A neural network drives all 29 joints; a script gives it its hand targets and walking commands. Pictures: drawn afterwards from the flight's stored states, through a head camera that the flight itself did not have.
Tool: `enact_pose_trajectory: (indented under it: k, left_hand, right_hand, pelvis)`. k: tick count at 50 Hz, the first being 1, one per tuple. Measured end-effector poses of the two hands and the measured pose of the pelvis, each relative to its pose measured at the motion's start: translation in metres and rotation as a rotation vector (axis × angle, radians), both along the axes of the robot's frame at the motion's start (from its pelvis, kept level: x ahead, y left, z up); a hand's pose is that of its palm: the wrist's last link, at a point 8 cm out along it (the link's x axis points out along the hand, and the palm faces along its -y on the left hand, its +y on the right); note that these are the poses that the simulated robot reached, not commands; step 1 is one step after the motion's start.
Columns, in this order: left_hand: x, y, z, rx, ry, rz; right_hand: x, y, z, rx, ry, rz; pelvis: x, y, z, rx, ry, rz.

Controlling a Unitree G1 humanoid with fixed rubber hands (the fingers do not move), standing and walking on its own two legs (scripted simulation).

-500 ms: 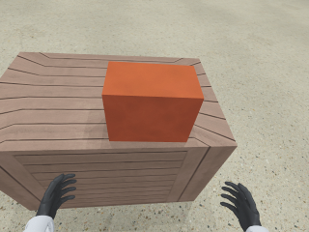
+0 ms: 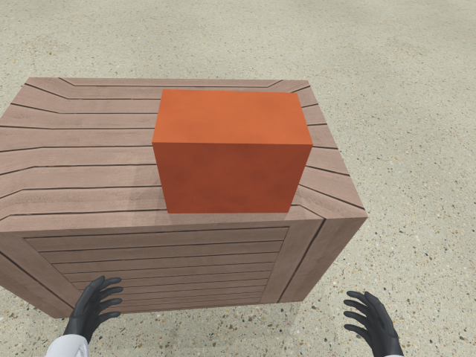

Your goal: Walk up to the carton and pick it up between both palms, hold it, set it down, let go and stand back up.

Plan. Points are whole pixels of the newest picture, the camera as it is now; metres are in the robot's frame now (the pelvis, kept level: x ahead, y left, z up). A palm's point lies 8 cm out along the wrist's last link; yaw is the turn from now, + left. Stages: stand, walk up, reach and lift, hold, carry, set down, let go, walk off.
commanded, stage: let go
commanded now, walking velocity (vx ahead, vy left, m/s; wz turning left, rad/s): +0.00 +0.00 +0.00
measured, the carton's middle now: (229, 155) +0.52 +0.04 +0.01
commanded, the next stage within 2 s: stand in 0.44 s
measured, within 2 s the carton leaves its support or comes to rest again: neither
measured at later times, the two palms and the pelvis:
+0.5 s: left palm (86, 341) +0.15 +0.25 -0.07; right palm (383, 352) +0.15 -0.23 -0.06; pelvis +0.00 +0.00 +0.00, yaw +0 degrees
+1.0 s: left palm out of the picture +0.09 +0.30 -0.11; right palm out of the picture +0.13 -0.25 -0.07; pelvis +0.00 +0.01 +0.00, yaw +0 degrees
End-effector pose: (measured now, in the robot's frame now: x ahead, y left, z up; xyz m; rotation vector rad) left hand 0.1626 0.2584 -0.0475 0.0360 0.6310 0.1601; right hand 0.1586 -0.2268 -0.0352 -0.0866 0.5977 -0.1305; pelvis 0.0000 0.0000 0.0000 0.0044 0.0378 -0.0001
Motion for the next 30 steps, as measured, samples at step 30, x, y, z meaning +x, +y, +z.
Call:
enact_pose_trajectory:
  k: [30]
  left_hand:
    - [-0.03, 0.013, -0.039, 0.141, 0.242, -0.036]
  right_hand:
    - [-0.012, -0.018, -0.033, -0.162, 0.19, 0.081]
  pelvis:
    - [0.007, 0.0, -0.001, 0.0, -0.003, -0.001]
